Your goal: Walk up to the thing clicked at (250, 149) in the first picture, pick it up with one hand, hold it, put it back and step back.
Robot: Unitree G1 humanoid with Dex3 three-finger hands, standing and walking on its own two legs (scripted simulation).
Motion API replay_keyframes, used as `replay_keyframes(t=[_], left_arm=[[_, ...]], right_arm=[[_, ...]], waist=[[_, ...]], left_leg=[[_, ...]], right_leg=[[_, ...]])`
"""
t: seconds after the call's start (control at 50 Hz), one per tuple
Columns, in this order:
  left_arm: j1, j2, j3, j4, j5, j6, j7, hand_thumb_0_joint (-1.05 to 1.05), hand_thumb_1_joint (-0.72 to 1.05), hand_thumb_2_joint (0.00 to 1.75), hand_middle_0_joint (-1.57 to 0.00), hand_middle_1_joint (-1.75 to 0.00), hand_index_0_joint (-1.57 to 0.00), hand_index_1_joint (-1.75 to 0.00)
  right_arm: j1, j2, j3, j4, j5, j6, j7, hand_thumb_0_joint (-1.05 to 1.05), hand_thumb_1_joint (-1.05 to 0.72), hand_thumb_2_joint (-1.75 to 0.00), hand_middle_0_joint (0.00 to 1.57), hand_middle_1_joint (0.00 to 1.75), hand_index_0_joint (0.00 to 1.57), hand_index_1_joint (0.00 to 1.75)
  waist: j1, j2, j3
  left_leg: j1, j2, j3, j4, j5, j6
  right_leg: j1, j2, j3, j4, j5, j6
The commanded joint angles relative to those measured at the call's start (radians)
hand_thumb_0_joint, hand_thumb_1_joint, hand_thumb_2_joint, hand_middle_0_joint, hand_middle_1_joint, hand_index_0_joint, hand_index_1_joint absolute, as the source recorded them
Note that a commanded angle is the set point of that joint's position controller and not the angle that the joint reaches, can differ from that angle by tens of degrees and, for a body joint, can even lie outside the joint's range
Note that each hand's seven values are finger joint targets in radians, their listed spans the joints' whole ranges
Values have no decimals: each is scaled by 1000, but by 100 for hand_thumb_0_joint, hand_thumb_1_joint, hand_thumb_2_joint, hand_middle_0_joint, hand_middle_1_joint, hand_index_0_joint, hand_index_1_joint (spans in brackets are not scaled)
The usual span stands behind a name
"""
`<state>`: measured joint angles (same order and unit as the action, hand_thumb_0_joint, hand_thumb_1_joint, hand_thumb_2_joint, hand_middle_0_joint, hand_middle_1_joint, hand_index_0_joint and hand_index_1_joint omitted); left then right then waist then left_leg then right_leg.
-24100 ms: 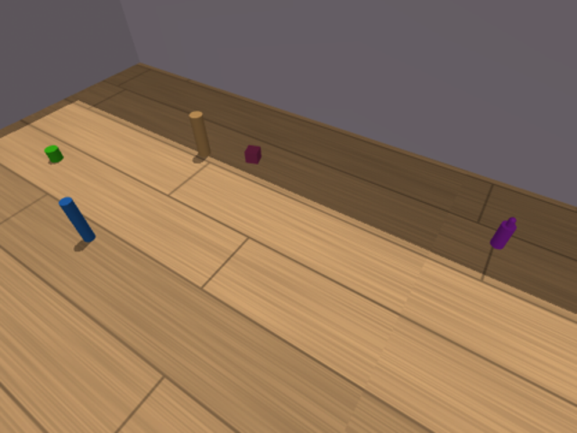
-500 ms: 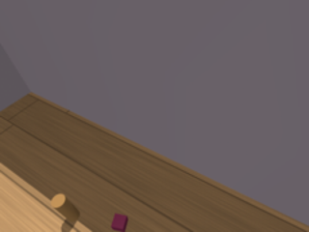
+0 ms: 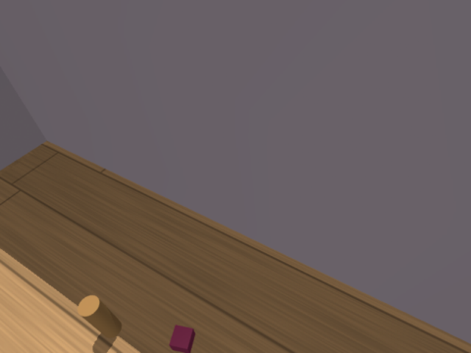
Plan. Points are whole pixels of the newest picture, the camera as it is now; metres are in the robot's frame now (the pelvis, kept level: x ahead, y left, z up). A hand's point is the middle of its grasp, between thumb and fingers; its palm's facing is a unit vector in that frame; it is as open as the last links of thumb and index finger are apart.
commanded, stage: stand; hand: left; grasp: from above
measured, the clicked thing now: (182, 339) +0.37 +0.24 -0.75
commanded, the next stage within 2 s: rise first in 0.96 s
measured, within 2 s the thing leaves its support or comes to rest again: neither
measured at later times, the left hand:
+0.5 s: hand out of the picture +0.08 +0.25 -0.16, palm faces -0.03 -0.94 -0.34, open 7.4 cm
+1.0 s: hand out of the picture +0.08 +0.25 -0.16, palm faces -0.03 -0.94 -0.35, open 7.4 cm
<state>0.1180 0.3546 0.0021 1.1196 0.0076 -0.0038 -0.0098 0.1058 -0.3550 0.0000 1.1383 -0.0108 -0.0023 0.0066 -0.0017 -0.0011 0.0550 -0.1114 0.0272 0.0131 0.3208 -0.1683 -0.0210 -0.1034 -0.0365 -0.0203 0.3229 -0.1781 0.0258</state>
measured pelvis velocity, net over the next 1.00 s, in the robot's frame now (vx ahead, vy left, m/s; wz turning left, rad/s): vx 0.01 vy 0.00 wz -0.01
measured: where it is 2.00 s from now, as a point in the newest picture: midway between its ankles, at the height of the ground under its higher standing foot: outside the picture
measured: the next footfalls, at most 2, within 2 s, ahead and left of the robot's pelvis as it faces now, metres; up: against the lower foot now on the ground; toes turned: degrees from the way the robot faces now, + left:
none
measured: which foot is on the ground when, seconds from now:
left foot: down 0.00-1.00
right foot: down 0.00-1.00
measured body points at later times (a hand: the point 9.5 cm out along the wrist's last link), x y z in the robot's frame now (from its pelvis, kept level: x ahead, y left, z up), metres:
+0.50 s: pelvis +0.00 +0.00 +0.00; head +0.01 +0.00 +0.45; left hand +0.08 +0.30 -0.13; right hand +0.08 -0.30 -0.13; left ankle +0.01 +0.13 -0.75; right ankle +0.00 -0.13 -0.75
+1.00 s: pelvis +0.01 +0.00 +0.00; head +0.01 +0.00 +0.45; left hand +0.08 +0.30 -0.13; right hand +0.08 -0.30 -0.13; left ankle +0.01 +0.13 -0.75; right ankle +0.00 -0.13 -0.75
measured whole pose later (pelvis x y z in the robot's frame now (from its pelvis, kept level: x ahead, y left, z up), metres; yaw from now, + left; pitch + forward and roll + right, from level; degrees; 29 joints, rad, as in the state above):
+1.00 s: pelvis +0.01 +0.00 +0.00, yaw +0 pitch -2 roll +0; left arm 0.12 0.35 0.00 1.11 0.01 0.00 -0.01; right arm 0.11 -0.36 0.00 1.13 -0.01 0.00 0.00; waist 0.00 0.00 0.05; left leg -0.10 0.03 0.02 0.32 -0.18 -0.02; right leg -0.10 -0.04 -0.01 0.32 -0.19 0.03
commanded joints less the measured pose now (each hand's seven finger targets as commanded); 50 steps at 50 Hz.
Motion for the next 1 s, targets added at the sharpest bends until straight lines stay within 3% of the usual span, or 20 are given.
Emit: replay_keyframes(t=[0.0,0.3,0.36,0.4,0.58,0.76,0.98], left_arm=[[-28,219,38,-59,3,-25,14,0,90,90,-20,-30,-20,-30],[-31,218,37,-61,3,-23,16,0,90,90,-20,-30,-20,-30],[-31,214,35,-61,1,-23,17,0,90,90,-20,-30,-20,-30],[-25,216,34,-62,4,-26,17,0,90,90,-20,-30,-20,-30],[-26,216,35,-63,6,-25,18,0,90,90,-20,-30,-20,-30],[-27,214,34,-66,3,-28,18,0,90,90,-20,-30,-20,-30],[-25,215,34,-62,6,-25,19,0,90,90,-20,-30,-20,-30]], right_arm=[[-43,-217,-40,-62,2,-25,-10,0,-90,-90,20,30,20,30],[-39,-219,-39,-64,2,-28,-12,0,-90,-90,20,30,20,30],[-32,-217,-38,-60,0,-25,-12,0,-90,-90,20,30,20,30],[-39,-222,-41,-65,0,-24,-11,0,-90,-90,20,30,20,30],[-37,-217,-42,-64,1,-23,-11,0,-90,-90,20,30,20,30],[-40,-217,-42,-66,2,-26,-11,0,-90,-90,20,30,20,30],[-34,-212,-44,-67,2,-23,-12,0,-90,-90,20,30,20,30]], waist=[[3,3,-80],[2,4,-84],[1,5,-66],[4,-1,-95],[1,5,-70],[4,7,-91],[0,-12,-67]], left_leg=[[22,105,-87,-46,98,34],[29,108,-86,-44,147,32],[12,108,-88,-52,115,31],[32,108,-81,-34,145,38],[21,106,-82,-46,112,32],[46,110,-78,-34,158,37],[30,108,-80,-45,121,34]], right_leg=[[-4,-101,83,-57,91,-41],[-2,-101,81,-43,127,-38],[-11,-99,80,-50,92,-38],[7,-105,82,-50,142,-37],[-10,-100,82,-55,108,-37],[3,-105,86,-47,162,-39],[-10,-99,78,-52,114,-39]])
